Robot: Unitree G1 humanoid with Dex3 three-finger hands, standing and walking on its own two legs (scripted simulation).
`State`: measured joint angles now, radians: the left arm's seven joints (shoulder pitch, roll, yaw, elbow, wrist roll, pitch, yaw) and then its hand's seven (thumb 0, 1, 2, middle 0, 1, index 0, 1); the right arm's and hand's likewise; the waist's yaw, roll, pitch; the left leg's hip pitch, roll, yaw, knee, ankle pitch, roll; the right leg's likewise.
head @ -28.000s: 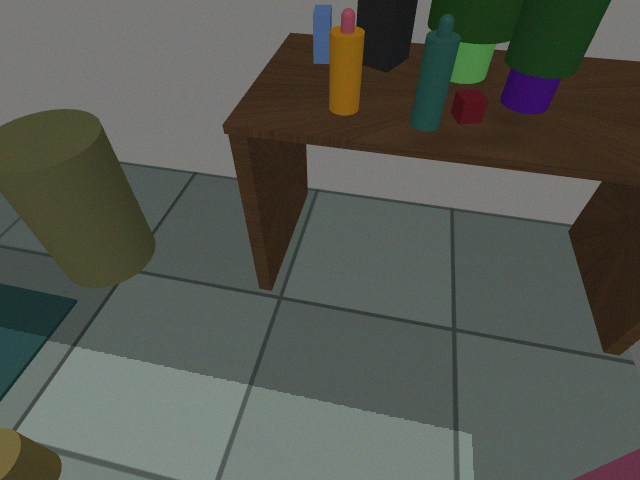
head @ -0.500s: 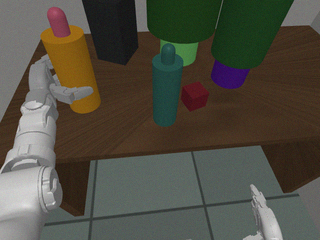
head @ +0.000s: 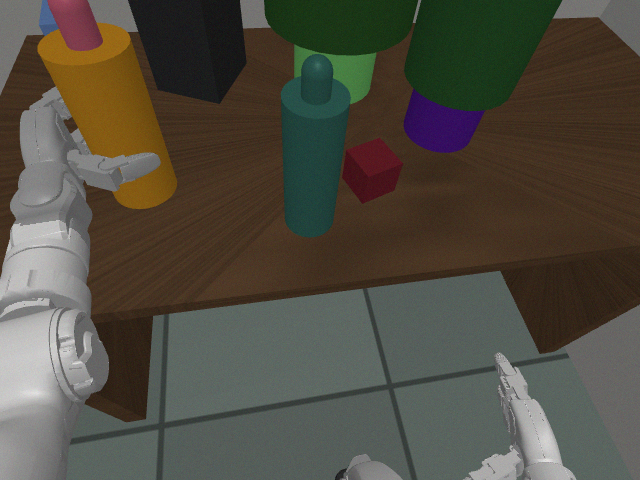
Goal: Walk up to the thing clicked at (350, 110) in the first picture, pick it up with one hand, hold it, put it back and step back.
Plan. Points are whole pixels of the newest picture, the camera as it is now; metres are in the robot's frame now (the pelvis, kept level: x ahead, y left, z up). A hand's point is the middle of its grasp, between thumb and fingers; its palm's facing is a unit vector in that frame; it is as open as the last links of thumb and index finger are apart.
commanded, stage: lower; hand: left
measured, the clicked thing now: (113, 108) +0.53 +0.15 +0.17
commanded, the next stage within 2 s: loosen in 0.38 s
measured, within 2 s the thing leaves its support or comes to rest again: rests again in 1.24 s
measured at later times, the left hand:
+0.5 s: hand (124, 168) +0.54 +0.17 +0.08, palm faces +0.10 -0.99 -0.02, open 11.4 cm
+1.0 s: hand (110, 142) +0.55 +0.18 +0.11, palm faces +0.13 -0.99 +0.00, open 14.0 cm
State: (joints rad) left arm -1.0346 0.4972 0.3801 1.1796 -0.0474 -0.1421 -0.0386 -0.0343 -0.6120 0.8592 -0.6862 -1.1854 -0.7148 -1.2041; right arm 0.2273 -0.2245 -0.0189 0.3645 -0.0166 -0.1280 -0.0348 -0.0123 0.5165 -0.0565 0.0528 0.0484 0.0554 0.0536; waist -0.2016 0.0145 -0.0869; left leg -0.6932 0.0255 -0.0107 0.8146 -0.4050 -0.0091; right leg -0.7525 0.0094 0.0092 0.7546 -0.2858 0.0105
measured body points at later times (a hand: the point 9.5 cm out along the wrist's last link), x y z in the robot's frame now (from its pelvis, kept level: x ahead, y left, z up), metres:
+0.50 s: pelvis +0.01 +0.01 -0.01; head +0.12 +0.03 +0.42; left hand +0.53 +0.22 +0.08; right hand +0.16 -0.25 -0.05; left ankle -0.01 +0.12 -0.70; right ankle +0.04 -0.13 -0.70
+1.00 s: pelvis +0.00 +0.00 -0.02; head +0.11 +0.02 +0.41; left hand +0.54 +0.23 +0.11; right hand +0.14 -0.26 -0.06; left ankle -0.01 +0.12 -0.70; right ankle +0.04 -0.13 -0.70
